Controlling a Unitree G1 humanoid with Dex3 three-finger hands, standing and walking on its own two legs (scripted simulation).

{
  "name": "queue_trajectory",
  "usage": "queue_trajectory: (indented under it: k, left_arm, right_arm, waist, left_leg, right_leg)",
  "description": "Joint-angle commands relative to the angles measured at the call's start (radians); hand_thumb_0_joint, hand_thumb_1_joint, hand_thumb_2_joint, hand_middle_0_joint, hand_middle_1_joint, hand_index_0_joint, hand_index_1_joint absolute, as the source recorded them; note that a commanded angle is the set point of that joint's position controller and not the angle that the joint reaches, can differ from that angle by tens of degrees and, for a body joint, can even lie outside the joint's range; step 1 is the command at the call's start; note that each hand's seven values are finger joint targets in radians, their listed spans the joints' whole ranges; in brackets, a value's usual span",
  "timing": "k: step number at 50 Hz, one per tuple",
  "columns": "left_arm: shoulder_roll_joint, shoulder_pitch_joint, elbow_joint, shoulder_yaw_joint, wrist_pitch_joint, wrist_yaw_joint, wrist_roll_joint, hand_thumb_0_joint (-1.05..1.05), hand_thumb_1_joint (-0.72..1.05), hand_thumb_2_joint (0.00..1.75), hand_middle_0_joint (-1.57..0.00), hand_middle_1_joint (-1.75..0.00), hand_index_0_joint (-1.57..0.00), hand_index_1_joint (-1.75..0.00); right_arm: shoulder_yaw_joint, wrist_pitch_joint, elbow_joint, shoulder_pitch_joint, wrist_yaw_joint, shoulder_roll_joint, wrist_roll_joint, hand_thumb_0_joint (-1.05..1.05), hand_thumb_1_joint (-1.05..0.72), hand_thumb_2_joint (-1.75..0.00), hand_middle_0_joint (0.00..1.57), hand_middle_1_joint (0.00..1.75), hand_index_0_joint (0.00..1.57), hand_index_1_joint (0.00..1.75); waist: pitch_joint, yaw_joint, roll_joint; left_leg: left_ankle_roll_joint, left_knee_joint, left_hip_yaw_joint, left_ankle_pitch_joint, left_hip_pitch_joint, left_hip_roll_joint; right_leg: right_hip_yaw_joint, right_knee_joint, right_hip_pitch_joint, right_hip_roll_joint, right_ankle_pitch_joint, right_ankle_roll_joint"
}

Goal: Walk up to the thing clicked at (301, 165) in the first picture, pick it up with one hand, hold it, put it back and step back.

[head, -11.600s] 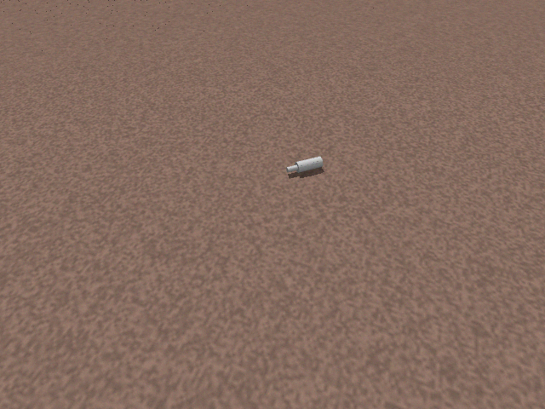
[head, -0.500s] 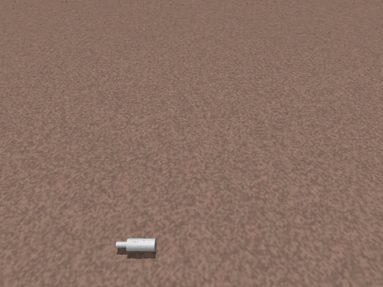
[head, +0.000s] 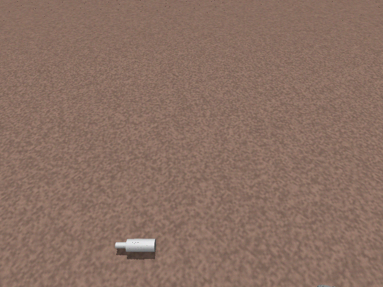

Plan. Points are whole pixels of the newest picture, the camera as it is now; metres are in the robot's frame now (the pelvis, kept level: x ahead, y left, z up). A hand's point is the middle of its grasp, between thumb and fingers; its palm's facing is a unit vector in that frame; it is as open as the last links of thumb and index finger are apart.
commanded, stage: walk up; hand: left
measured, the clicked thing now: (135, 245) +0.44 +0.29 -0.74
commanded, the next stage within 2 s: stand in 0.56 s
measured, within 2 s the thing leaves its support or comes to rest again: neither
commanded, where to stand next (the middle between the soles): +0.06 +0.02 m, yaw +1 degrees
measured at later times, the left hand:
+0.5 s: hand out of the picture +0.07 +0.26 -0.15, palm faces -0.02 -0.92 -0.38, open 7.3 cm
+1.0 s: hand out of the picture +0.06 +0.24 -0.15, palm faces -0.06 -0.94 -0.34, open 7.3 cm
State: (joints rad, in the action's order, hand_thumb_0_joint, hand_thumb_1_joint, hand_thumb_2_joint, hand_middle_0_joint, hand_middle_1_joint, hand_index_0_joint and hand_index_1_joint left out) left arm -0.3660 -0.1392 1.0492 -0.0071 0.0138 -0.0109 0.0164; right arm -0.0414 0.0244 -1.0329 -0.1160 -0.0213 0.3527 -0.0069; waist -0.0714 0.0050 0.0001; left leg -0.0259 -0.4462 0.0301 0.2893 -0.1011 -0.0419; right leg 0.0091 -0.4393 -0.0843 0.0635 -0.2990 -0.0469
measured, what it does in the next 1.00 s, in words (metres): stands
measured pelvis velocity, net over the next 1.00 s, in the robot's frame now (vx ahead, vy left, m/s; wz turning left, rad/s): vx -0.03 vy -0.01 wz -0.01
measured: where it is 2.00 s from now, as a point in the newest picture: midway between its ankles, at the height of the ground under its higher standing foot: outside the picture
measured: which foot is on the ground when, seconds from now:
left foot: down 0.00-1.00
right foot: down 0.00-1.00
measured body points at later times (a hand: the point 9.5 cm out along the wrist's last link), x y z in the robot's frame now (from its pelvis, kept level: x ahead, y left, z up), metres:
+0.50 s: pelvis -0.01 +0.00 +0.00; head +0.00 +0.00 +0.45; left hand +0.07 +0.31 -0.12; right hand +0.07 -0.30 -0.13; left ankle -0.03 +0.14 -0.74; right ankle -0.04 -0.15 -0.74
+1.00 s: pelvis -0.03 -0.01 +0.01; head -0.02 -0.01 +0.46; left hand +0.06 +0.29 -0.12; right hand +0.04 -0.31 -0.12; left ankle -0.03 +0.14 -0.74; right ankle -0.04 -0.15 -0.74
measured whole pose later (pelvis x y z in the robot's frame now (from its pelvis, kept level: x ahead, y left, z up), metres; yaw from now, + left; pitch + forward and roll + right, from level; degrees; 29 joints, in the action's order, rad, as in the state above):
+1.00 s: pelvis -0.03 -0.01 +0.01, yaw -1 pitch -3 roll +0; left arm -0.34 -0.11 1.10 0.01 0.00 0.00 0.02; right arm -0.02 0.00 -1.11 -0.11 -0.01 0.35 -0.01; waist -0.07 -0.01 0.00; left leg -0.04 -0.33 0.04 0.18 -0.10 -0.05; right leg 0.00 -0.34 -0.09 0.05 -0.20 -0.04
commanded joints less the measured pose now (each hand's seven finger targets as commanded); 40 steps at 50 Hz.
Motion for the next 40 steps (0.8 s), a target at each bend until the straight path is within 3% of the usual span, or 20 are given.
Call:
queue_trajectory:
  k: [1, 7, 13, 27, 28, 29, 33, 38, 40]
  left_arm:
    - [-0.232, 0.007, -0.058, -0.054, 0.027, -0.014, -0.004, 0.0, 0.9, 0.9, -0.2, -0.3, -0.2, -0.3]
    - [-0.232, 0.012, -0.06, -0.054, 0.026, -0.013, -0.006, 0.0, 0.9, 0.9, -0.2, -0.3, -0.2, -0.3]
    - [-0.239, 0.01, -0.062, -0.056, 0.027, -0.012, -0.003, 0.0, 0.9, 0.9, -0.2, -0.3, -0.2, -0.3]
    - [-0.233, 0.011, -0.067, -0.055, 0.025, -0.009, -0.002, 0.0, 0.9, 0.9, -0.2, -0.3, -0.2, -0.3]
    - [-0.202, 0.045, -0.047, -0.04, 0.014, -0.007, -0.008, 0.0, 0.9, 0.9, -0.2, -0.3, -0.2, -0.3]
    - [-0.199, 0.038, -0.051, -0.039, 0.011, -0.004, -0.009, 0.0, 0.9, 0.9, -0.2, -0.3, -0.2, -0.3]
    - [-0.207, 0.034, -0.033, -0.039, 0.013, -0.004, -0.009, 0.0, 0.9, 0.9, -0.2, -0.3, -0.2, -0.3]
    - [-0.206, 0.042, -0.016, -0.036, 0.011, 0.0, -0.007, 0.0, 0.9, 0.9, -0.2, -0.3, -0.2, -0.3]
    - [-0.207, 0.041, -0.014, -0.035, 0.014, 0.001, -0.005, 0.0, 0.9, 0.9, -0.2, -0.3, -0.2, -0.3]
  right_arm:
    - [-0.047, -0.018, 0.07, 0.039, 0.012, 0.219, -0.001, 0.0, -0.9, -0.9, 0.2, 0.3, 0.2, 0.3]
    - [-0.044, -0.02, 0.066, 0.036, 0.011, 0.215, 0.0, 0.0, -0.9, -0.9, 0.2, 0.3, 0.2, 0.3]
    - [-0.043, -0.017, 0.07, 0.039, 0.009, 0.216, 0.0, 0.0, -0.9, -0.9, 0.2, 0.3, 0.2, 0.3]
    - [-0.047, -0.022, 0.068, 0.028, 0.008, 0.222, -0.002, 0.0, -0.9, -0.9, 0.2, 0.3, 0.2, 0.3]
    - [-0.03, -0.029, 0.056, 0.051, 0.018, 0.199, -0.001, 0.0, -0.9, -0.9, 0.2, 0.3, 0.2, 0.3]
    - [-0.029, -0.033, 0.051, 0.046, 0.021, 0.207, 0.0, 0.0, -0.9, -0.9, 0.2, 0.3, 0.2, 0.3]
    - [-0.026, -0.042, 0.022, 0.033, 0.026, 0.212, 0.001, 0.0, -0.9, -0.9, 0.2, 0.3, 0.2, 0.3]
    - [-0.018, -0.044, 0.006, 0.047, 0.025, 0.206, -0.001, 0.0, -0.9, -0.9, 0.2, 0.3, 0.2, 0.3]
    - [-0.019, -0.046, -0.002, 0.039, 0.024, 0.206, -0.002, 0.0, -0.9, -0.9, 0.2, 0.3, 0.2, 0.3]
  waist:
    - [0.079, 0.005, 0.018]
    - [0.085, 0.005, 0.016]
    - [0.076, 0.004, 0.001]
    - [0.061, 0.003, 0.016]
    - [0.035, -0.011, -0.009]
    - [0.039, -0.009, 0.003]
    - [0.11, -0.01, 0.001]
    - [0.089, -0.01, 0.007]
    - [0.11, -0.011, 0.0]
  left_leg:
    - [0.075, 0.054, -0.042, -0.304, 0.006, -0.064]
    - [0.076, 0.062, -0.046, -0.326, 0.03, -0.069]
    - [0.075, 0.045, -0.038, -0.25, 0.002, -0.056]
    - [0.083, 0.068, -0.057, -0.235, -0.009, -0.064]
    - [0.057, 0.113, -0.063, -0.324, 0.002, -0.089]
    - [0.048, 0.118, -0.066, -0.337, 0.022, -0.09]
    - [0.044, 0.118, -0.06, -0.417, 0.073, -0.101]
    - [0.036, 0.154, -0.053, -0.295, 0.047, -0.093]
    - [0.037, 0.152, -0.053, -0.315, 0.055, -0.099]
  right_leg:
    - [-0.032, 0.038, 0.009, 0.045, 0.365, 0.083]
    - [-0.027, 0.028, -0.004, 0.039, 0.365, 0.081]
    - [-0.051, 0.046, -0.007, 0.05, 0.321, 0.092]
    - [-0.036, 0.034, -0.022, 0.032, 0.29, 0.085]
    - [-0.048, 0.081, -0.062, 0.061, 0.34, 0.069]
    - [-0.049, 0.093, -0.062, 0.056, 0.331, 0.062]
    - [-0.043, 0.097, 0.0, 0.065, 0.391, 0.062]
    - [-0.052, 0.136, -0.015, 0.065, 0.292, 0.061]
    - [-0.056, 0.138, -0.004, 0.07, 0.317, 0.063]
